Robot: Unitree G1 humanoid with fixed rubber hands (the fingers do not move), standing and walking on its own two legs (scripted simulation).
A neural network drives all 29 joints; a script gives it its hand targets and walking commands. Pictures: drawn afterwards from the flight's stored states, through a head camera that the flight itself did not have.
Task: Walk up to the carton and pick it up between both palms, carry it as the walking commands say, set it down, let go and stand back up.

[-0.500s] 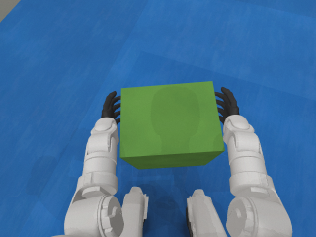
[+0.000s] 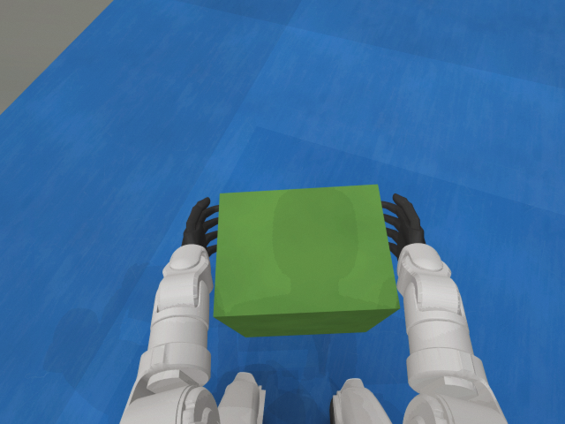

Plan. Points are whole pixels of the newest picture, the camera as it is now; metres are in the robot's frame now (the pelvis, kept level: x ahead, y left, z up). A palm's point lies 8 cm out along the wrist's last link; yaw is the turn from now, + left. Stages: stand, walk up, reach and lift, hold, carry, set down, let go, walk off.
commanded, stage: reach and lift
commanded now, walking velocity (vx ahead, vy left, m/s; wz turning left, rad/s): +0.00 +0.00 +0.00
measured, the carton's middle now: (302, 271) +0.35 +0.01 -0.11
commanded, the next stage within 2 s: none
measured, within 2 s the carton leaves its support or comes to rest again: neither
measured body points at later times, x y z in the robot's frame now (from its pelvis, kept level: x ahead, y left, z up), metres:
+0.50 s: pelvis +0.01 +0.00 +0.05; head +0.11 +0.00 +0.49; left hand +0.36 +0.17 +0.02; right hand +0.37 -0.15 +0.03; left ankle +0.04 +0.15 -0.66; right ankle +0.03 -0.13 -0.66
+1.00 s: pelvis +0.03 +0.00 +0.08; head +0.04 +0.00 +0.53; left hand +0.34 +0.17 +0.09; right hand +0.35 -0.15 +0.10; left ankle +0.04 +0.15 -0.66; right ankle +0.03 -0.13 -0.66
